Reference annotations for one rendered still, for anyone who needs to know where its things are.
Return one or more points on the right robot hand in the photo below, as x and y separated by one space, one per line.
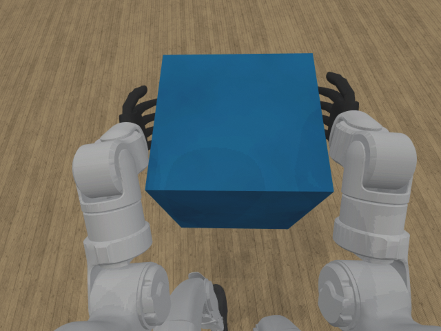
344 100

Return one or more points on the left robot hand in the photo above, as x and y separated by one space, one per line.
133 113

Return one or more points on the right robot upper arm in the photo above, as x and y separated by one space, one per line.
359 296

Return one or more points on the left robot upper arm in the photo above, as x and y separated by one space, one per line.
135 297

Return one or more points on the robot left shin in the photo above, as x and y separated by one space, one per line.
213 321

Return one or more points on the left robot forearm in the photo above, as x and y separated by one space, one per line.
106 177

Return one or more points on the carton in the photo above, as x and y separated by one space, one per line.
238 141

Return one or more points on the right robot forearm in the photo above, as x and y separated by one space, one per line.
376 187

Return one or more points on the right robot thigh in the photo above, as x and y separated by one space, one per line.
275 323

